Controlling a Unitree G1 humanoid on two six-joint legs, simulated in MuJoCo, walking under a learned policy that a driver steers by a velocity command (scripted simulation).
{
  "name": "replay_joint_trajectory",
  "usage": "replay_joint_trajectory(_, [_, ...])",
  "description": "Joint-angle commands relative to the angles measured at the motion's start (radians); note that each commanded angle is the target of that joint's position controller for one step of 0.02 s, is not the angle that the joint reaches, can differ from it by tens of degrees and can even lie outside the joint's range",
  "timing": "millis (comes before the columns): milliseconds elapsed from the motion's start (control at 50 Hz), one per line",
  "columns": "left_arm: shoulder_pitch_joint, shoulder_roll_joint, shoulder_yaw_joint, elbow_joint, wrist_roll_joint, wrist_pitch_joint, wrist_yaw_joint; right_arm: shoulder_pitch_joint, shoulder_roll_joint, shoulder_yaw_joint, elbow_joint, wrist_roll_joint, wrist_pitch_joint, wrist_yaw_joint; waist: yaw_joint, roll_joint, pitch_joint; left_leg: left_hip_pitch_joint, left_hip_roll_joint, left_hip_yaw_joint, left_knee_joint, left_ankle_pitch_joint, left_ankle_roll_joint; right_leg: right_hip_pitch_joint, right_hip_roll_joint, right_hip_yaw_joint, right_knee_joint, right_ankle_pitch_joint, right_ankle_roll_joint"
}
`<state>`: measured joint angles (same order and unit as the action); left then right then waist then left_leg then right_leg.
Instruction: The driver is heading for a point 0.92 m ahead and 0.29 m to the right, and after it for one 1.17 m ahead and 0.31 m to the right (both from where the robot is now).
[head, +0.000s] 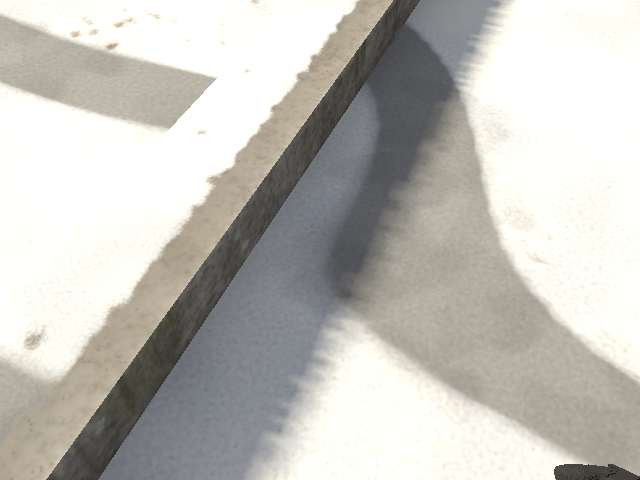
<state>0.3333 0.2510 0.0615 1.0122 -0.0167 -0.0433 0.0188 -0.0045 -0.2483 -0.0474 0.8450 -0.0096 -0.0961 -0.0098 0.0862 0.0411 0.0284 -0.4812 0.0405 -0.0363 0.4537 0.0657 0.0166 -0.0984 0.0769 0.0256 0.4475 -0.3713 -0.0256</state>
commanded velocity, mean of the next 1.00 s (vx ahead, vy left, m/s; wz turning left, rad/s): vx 0.06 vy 0.00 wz -0.45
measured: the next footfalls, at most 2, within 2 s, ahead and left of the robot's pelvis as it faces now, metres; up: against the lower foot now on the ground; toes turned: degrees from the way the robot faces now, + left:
right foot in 0.42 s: +0.07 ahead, -0.12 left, +0.00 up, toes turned -18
left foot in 0.88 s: +0.23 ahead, +0.03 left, +0.00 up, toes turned -27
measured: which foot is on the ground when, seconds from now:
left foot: down 0.00-0.42, up 0.44-0.86, down 0.88-1.00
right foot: down 0.00-0.00, up 0.02-0.40, down 0.42-0.90, up 0.92-1.00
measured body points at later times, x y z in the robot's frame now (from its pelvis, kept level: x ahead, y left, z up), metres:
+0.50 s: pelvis +0.05 -0.02 +0.00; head +0.06 -0.06 +0.45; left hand +0.23 +0.23 -0.09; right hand +0.11 -0.33 -0.13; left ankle +0.13 +0.12 -0.68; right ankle +0.03 -0.11 -0.73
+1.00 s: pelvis +0.12 -0.02 +0.01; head +0.15 -0.03 +0.46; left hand +0.36 +0.16 -0.11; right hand +0.13 -0.33 -0.10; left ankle +0.19 +0.07 -0.73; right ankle +0.02 -0.11 -0.70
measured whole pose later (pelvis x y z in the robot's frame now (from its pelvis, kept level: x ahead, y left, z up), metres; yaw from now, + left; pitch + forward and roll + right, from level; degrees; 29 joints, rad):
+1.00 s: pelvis +0.12 -0.02 +0.01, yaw -28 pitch +2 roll +0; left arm 0.18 0.29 0.06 0.74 0.00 0.02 0.04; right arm 0.09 -0.26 -0.05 0.85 -0.02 -0.04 0.00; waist 0.00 -0.03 0.02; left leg -0.30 -0.01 0.00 0.48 -0.21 0.01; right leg -0.32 0.06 0.11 0.76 -0.52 0.03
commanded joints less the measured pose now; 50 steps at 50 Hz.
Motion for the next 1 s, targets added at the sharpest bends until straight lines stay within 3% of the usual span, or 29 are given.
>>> replay_joint_trajectory(20, [0.043, 0.019, -0.002, -0.097, 0.025, -0.011, 0.005, 0.256, -0.262, -0.065, -0.01, -0.037, -0.003, -0.022, -0.102, 0.182, -0.323, 0.695, 0.349, -0.281, 0.068, 0.736, 0.183, -0.378, 0.002, 0.032, 0.526, -0.145, 0.011])
replay_joint_trajectory(40, [0.136, 0.054, -0.004, -0.093, 0.0, -0.011, 0.003, 0.269, -0.224, -0.055, -0.023, -0.022, 0.013, -0.013, -0.103, 0.28, -0.469, 0.763, 0.466, -0.467, 0.02, 0.606, 0.299, -0.48, 0.013, 0.066, 0.742, -0.408, 0.033])
replay_joint_trajectory(60, [0.093, 0.144, 0.025, -0.09, -0.019, 0.003, 0.005, 0.214, -0.159, -0.038, -0.05, -0.012, 0.024, -0.011, -0.104, 0.15, -0.403, 0.668, 0.409, -0.414, -0.031, 0.374, 0.272, -0.529, -0.046, 0.087, 0.822, -0.333, 0.044])
replay_joint_trajectory(100, [-0.014, 0.142, 0.038, -0.118, -0.016, 0.048, 0.022, 0.107, -0.121, -0.023, -0.066, -0.005, 0.041, -0.022, -0.085, 0.062, -0.215, 0.441, 0.305, -0.237, -0.1, 0.061, 0.206, -0.563, -0.114, 0.04, 0.808, -0.197, 0.077])
replay_joint_trajectory(140, [-0.015, 0.114, 0.042, -0.139, -0.006, 0.084, 0.03, 0.056, -0.133, -0.027, -0.062, -0.024, 0.052, -0.026, -0.056, 0.1, -0.136, 0.232, 0.252, -0.125, -0.181, -0.1, 0.196, -0.456, -0.129, 0.007, 0.76, -0.108, 0.088])
replay_joint_trajectory(180, [-0.014, 0.09, 0.042, -0.164, -0.004, 0.093, 0.029, 0.047, -0.136, -0.031, -0.055, -0.028, 0.054, -0.033, -0.049, 0.115, -0.121, 0.183, 0.246, -0.056, -0.217, -0.124, 0.213, -0.416, -0.129, -0.02, 0.695, -0.067, 0.086])
replay_joint_trajectory(300, [-0.104, 0.098, 0.039, -0.233, 0.004, 0.098, 0.001, 0.029, -0.184, -0.05, -0.049, -0.006, 0.068, -0.047, -0.065, 0.098, -0.15, 0.215, 0.292, 0.037, -0.225, -0.14, 0.211, -0.3, -0.145, -0.06, 0.422, 0.028, 0.052])
replay_joint_trajectory(340, [-0.116, 0.115, 0.046, -0.249, 0.004, 0.101, -0.01, 0.038, -0.198, -0.056, -0.042, 0.005, 0.077, -0.044, -0.067, 0.104, -0.145, 0.241, 0.306, 0.051, -0.205, -0.172, 0.191, -0.262, -0.137, -0.079, 0.34, 0.026, 0.031])
replay_joint_trajectory(380, [-0.077, 0.116, 0.052, -0.244, 0.006, 0.105, -0.02, 0.029, -0.202, -0.058, -0.037, 0.023, 0.088, -0.041, -0.037, 0.091, -0.139, 0.233, 0.294, 0.086, -0.142, -0.228, 0.145, -0.167, -0.112, -0.114, 0.177, 0.107, -0.008])
replay_joint_trajectory(400, [-0.038, 0.131, 0.062, -0.23, 0.01, 0.107, -0.019, 0.057, -0.182, -0.056, -0.023, 0.029, 0.094, -0.038, -0.028, 0.063, -0.139, 0.194, 0.265, 0.116, -0.073, -0.285, 0.097, -0.09, -0.087, -0.11, 0.097, 0.144, -0.04])
replay_joint_trajectory(420, [0.012, 0.174, 0.078, -0.217, 0.011, 0.108, -0.01, 0.098, -0.138, -0.049, -0.005, 0.027, 0.102, -0.028, -0.022, -0.071, -0.107, 0.064, 0.192, 0.194, 0.1, -0.452, 0.016, 0.0, -0.153, 0.031, -0.046, 0.181, -0.101])
replay_joint_trajectory(440, [0.03, 0.277, 0.094, -0.239, 0.002, 0.108, 0.009, 0.096, -0.072, -0.034, -0.043, -0.01, 0.103, -0.014, -0.066, -0.365, -0.07, -0.239, 0.04, 0.263, 0.446, -0.748, -0.083, 0.101, -0.399, 0.411, -0.103, 0.258, -0.231])
replay_joint_trajectory(460, [0.024, 0.312, 0.095, -0.268, 0.037, 0.078, -0.001, -0.041, -0.115, -0.048, -0.099, -0.006, 0.088, -0.019, -0.002, -0.303, -0.077, -0.324, -0.025, 0.056, 0.579, -0.727, -0.07, -0.014, -0.45, 0.577, -0.207, 0.057, -0.343])
replay_joint_trajectory(480, [-0.031, 0.283, 0.087, -0.278, 0.049, 0.049, -0.005, -0.073, -0.156, -0.061, -0.108, 0.015, 0.081, -0.024, -0.028, -0.218, -0.036, -0.338, -0.006, 0.002, 0.619, -0.612, -0.043, -0.036, -0.405, 0.501, -0.239, -0.006, -0.294])
replay_joint_trajectory(500, [-0.099, 0.257, 0.08, -0.291, 0.032, 0.032, 0.001, -0.033, -0.171, -0.07, -0.09, 0.017, 0.078, -0.033, -0.07, -0.2, -0.019, -0.338, 0.007, -0.011, 0.615, -0.503, -0.03, -0.051, -0.368, 0.424, -0.233, 0.018, -0.23])
replay_joint_trajectory(520, [-0.142, 0.214, 0.067, -0.304, 0.015, 0.028, 0.006, 0.003, -0.177, -0.077, -0.059, 0.004, 0.079, -0.043, -0.086, -0.178, -0.03, -0.308, 0.018, -0.019, 0.612, -0.443, -0.035, -0.057, -0.334, 0.361, -0.213, 0.077, -0.188])
replay_joint_trajectory(540, [-0.16, 0.198, 0.059, -0.309, 0.009, 0.029, 0.012, 0.028, -0.171, -0.078, -0.051, -0.008, 0.078, -0.046, -0.1, -0.181, -0.042, -0.267, 0.012, -0.016, 0.613, -0.388, -0.044, -0.079, -0.307, 0.316, -0.199, 0.159, -0.174])
replay_joint_trajectory(560, [-0.15, 0.182, 0.052, -0.311, 0.013, 0.03, 0.017, 0.035, -0.16, -0.078, -0.049, -0.009, 0.074, -0.043, -0.104, -0.172, -0.065, -0.23, 0.0, -0.013, 0.62, -0.351, -0.05, -0.081, -0.288, 0.289, -0.185, 0.249, -0.171])
replay_joint_trajectory(620, [-0.096, 0.186, 0.054, -0.307, 0.012, 0.031, 0.026, 0.033, -0.13, -0.071, -0.057, 0.001, 0.068, -0.037, -0.092, -0.151, -0.099, -0.21, -0.022, -0.02, 0.54, -0.303, -0.068, -0.018, -0.271, 0.266, -0.148, 0.416, -0.181])
replay_joint_trajectory(680, [-0.082, 0.2, 0.059, -0.31, 0.004, 0.039, 0.031, 0.007, -0.114, -0.059, -0.07, 0.007, 0.068, -0.03, -0.076, -0.174, -0.088, -0.184, -0.03, -0.032, 0.388, -0.292, -0.085, 0.007, -0.264, 0.278, -0.132, 0.393, -0.182])
replay_joint_trajectory(800, [-0.103, 0.198, 0.053, -0.317, 0.016, 0.053, 0.019, 0.014, -0.133, -0.049, -0.073, 0.016, 0.057, -0.002, -0.05, -0.189, -0.098, 0.016, -0.036, -0.002, 0.22, -0.354, -0.08, -0.04, -0.274, 0.302, -0.061, 0.541, -0.203])
replay_joint_trajectory(840, [-0.122, 0.184, 0.044, -0.321, 0.008, 0.059, 0.018, 0.038, -0.135, -0.048, -0.069, 0.017, 0.049, 0.006, -0.065, -0.187, -0.099, 0.086, -0.042, 0.01, 0.108, -0.327, -0.056, -0.033, -0.265, 0.325, -0.019, 0.562, -0.185])
replay_joint_trajectory(860, [-0.139, 0.174, 0.037, -0.322, 0.003, 0.061, 0.02, 0.067, -0.131, -0.047, -0.061, 0.014, 0.044, 0.01, -0.092, -0.175, -0.097, 0.167, -0.041, 0.015, -0.028, -0.21, -0.038, -0.047, -0.242, 0.323, 0.004, 0.529, -0.157])
replay_joint_trajectory(880, [-0.125, 0.157, 0.029, -0.319, 0.008, 0.057, 0.022, 0.086, -0.149, -0.049, -0.058, 0.0, 0.038, 0.011, -0.101, -0.145, -0.104, 0.272, 0.001, -0.024, -0.113, -0.036, -0.014, -0.083, -0.207, 0.315, 0.026, 0.472, -0.113])
replay_joint_trajectory(900, [-0.098, 0.114, 0.014, -0.327, 0.034, 0.05, 0.023, 0.121, -0.21, -0.057, -0.063, -0.019, 0.037, 0.006, -0.083, -0.016, -0.169, 0.419, 0.15, -0.154, -0.087, 0.246, 0.031, -0.15, -0.132, 0.243, 0.14, 0.316, -0.057])
replay_joint_trajectory(920, [-0.025, 0.094, 0.013, -0.324, 0.031, 0.042, 0.021, 0.097, -0.238, -0.057, -0.051, -0.028, 0.048, 0.001, -0.015, 0.168, -0.168, 0.472, 0.263, -0.271, -0.038, 0.453, 0.172, -0.271, -0.022, 0.149, 0.209, -0.029, -0.002])
replay_joint_trajectory(940, [-0.063, 0.14, 0.019, -0.325, 0.035, 0.042, 0.023, 0.098, -0.146, -0.033, -0.052, -0.02, 0.05, 0.003, -0.054, 0.183, -0.179, 0.432, 0.318, -0.338, -0.07, 0.375, 0.262, -0.282, -0.049, 0.12, 0.266, -0.172, 0.04])
replay_joint_trajectory(960, [-0.11, 0.181, 0.033, -0.328, 0.02, 0.047, 0.025, 0.104, -0.135, -0.027, -0.051, -0.016, 0.048, 0.006, -0.083, 0.16, -0.152, 0.428, 0.299, -0.333, -0.089, 0.31, 0.269, -0.308, -0.054, 0.107, 0.345, -0.208, 0.057])
replay_joint_trajectory(1000, [-0.132, 0.183, 0.044, -0.32, 0.014, 0.068, 0.03, 0.099, -0.176, -0.034, -0.046, -0.004, 0.047, 0.003, -0.093, 0.119, -0.13, 0.413, 0.279, -0.3, -0.099, 0.228, 0.251, -0.357, -0.069, 0.102, 0.491, -0.233, 0.092])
